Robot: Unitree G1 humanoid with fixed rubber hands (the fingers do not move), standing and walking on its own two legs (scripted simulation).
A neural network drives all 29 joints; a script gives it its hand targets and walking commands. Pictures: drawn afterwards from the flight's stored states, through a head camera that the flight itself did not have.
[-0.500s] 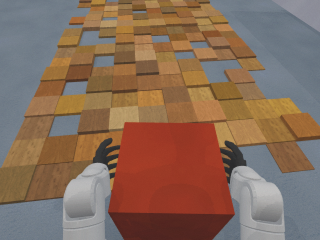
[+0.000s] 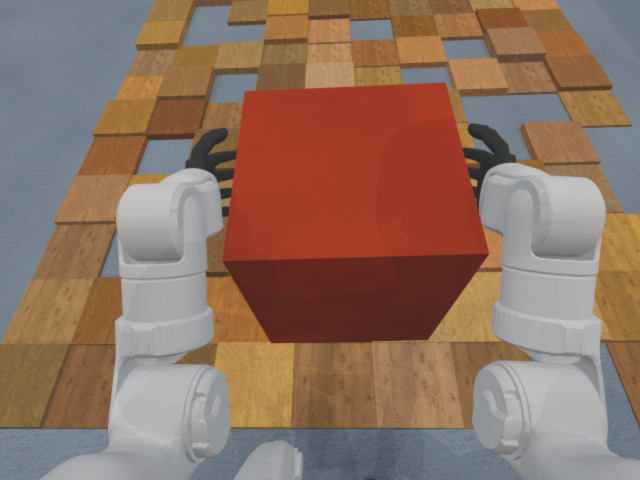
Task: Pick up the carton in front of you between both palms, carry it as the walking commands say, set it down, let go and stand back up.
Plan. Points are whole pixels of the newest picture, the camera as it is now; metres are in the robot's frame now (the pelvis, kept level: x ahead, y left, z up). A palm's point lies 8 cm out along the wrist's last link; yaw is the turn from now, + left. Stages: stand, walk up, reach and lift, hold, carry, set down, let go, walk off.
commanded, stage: carry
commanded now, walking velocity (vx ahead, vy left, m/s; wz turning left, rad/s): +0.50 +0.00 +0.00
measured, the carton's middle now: (346, 230) +0.40 +0.01 +0.07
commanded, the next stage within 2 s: none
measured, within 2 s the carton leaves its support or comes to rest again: neither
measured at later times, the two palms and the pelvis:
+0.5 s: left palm (277, 14) +0.75 +0.13 +0.14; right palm (478, 29) +0.70 -0.17 +0.14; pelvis +0.34 +0.03 +0.03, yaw -2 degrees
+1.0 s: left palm out of the picture +1.01 +0.15 +0.19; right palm out of the picture +1.03 -0.15 +0.18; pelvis +0.64 -0.02 +0.03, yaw +0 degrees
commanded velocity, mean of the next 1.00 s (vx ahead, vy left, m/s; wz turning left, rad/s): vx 0.50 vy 0.00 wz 0.00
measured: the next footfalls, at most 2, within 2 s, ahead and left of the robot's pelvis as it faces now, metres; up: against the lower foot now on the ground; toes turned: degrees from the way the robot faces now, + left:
left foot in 0.26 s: +0.38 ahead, +0.10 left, +0.02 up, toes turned +3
right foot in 0.66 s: +0.64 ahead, -0.11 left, +0.03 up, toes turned -3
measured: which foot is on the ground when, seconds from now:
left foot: up 0.00-0.24, down 0.26-0.70, up 0.72-1.00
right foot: down 0.00-0.28, up 0.30-0.64, down 0.66-1.00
